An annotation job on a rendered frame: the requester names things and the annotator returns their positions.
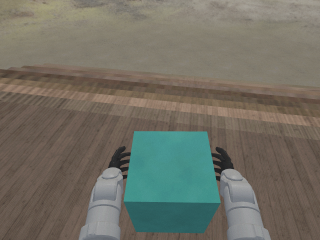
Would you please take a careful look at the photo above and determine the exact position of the right robot forearm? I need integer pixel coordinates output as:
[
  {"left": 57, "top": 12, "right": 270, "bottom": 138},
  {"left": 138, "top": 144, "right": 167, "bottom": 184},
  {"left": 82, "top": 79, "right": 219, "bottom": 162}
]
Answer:
[{"left": 220, "top": 169, "right": 271, "bottom": 240}]

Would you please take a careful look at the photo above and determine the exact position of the carton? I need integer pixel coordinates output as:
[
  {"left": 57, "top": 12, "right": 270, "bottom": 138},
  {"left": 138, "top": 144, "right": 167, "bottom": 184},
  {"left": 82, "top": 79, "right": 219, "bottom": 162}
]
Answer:
[{"left": 123, "top": 131, "right": 221, "bottom": 234}]

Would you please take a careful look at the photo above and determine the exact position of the left robot hand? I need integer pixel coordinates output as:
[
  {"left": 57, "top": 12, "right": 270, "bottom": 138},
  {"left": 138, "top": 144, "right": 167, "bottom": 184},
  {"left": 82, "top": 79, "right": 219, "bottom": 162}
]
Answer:
[{"left": 108, "top": 146, "right": 131, "bottom": 179}]

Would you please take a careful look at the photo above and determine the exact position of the right robot hand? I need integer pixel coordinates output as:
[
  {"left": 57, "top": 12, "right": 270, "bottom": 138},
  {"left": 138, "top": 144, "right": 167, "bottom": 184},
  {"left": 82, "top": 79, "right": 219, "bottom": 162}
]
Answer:
[{"left": 211, "top": 147, "right": 234, "bottom": 181}]

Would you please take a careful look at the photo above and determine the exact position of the left robot forearm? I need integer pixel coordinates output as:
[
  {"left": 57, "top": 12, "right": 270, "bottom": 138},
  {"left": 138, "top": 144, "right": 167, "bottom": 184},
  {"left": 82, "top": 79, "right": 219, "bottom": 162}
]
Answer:
[{"left": 78, "top": 167, "right": 124, "bottom": 240}]

